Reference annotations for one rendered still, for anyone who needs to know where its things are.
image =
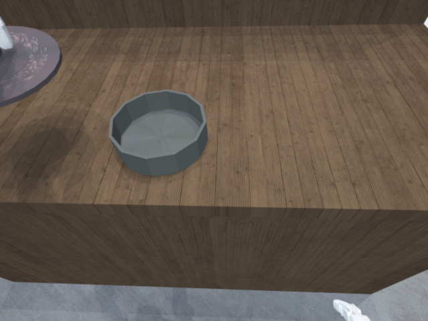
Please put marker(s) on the left robot hand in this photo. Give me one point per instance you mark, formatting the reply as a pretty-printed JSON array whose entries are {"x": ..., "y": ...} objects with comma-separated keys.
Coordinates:
[{"x": 5, "y": 38}]

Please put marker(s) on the lid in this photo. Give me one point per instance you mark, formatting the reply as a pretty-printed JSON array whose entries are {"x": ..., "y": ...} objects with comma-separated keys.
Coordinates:
[{"x": 29, "y": 65}]

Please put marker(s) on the pot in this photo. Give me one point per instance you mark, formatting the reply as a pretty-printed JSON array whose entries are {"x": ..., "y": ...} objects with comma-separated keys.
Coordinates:
[{"x": 159, "y": 133}]

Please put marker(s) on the right robot hand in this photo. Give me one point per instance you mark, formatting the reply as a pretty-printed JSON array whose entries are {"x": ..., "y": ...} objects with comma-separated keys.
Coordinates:
[{"x": 349, "y": 311}]

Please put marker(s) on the table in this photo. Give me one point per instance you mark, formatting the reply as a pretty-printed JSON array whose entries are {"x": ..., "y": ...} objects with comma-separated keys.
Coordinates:
[{"x": 314, "y": 177}]

